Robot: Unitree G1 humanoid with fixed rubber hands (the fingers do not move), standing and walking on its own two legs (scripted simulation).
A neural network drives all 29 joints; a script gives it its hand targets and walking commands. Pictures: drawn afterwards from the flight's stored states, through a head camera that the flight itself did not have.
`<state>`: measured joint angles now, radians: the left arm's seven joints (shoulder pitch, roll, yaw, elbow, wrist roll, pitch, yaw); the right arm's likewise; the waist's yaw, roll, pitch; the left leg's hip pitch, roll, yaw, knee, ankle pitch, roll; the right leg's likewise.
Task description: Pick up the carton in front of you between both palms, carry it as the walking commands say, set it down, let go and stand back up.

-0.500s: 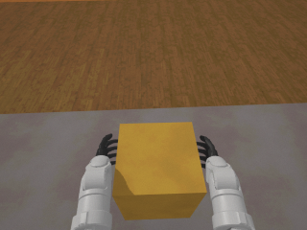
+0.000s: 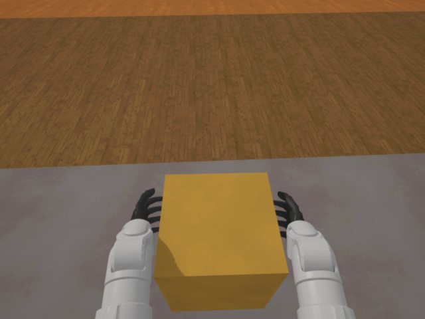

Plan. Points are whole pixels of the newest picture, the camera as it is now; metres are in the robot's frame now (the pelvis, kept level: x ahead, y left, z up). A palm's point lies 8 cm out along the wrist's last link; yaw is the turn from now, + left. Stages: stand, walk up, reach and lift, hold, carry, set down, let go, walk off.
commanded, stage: hold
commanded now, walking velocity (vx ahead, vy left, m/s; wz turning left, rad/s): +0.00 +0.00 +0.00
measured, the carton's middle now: (217, 245) +0.29 +0.00 -0.03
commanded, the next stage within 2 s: carry in 0.46 s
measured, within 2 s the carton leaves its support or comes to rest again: neither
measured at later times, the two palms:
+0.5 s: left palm (140, 227) +0.28 +0.15 +0.05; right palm (295, 228) +0.28 -0.15 +0.05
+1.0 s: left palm (147, 169) +0.42 +0.16 +0.08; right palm (279, 168) +0.42 -0.14 +0.07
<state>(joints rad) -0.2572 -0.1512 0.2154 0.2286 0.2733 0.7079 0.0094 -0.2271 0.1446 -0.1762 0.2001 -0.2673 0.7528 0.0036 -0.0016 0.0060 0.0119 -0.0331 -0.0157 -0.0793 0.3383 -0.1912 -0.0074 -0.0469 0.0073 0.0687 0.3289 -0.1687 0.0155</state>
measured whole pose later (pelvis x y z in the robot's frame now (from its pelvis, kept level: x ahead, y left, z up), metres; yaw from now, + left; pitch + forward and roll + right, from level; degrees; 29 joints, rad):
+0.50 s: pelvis -0.01 +0.00 +0.00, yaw +1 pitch -6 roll +0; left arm -0.32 -0.17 0.27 0.27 0.31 0.74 0.00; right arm -0.29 0.16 -0.22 0.24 -0.29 0.79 0.01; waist -0.01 0.00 -0.02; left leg -0.12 -0.02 -0.08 0.44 -0.25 -0.01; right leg -0.12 0.01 0.06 0.42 -0.21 0.02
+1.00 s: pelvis +0.15 +0.00 -0.01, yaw +3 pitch +6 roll -1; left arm -0.19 -0.14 0.10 -0.23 0.13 1.16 0.08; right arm -0.13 0.13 -0.14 -0.31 -0.10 1.22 -0.08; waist -0.01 0.01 -0.17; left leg -0.40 0.06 0.07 0.95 -0.47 0.01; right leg -0.30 -0.03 -0.22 0.46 -0.25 -0.05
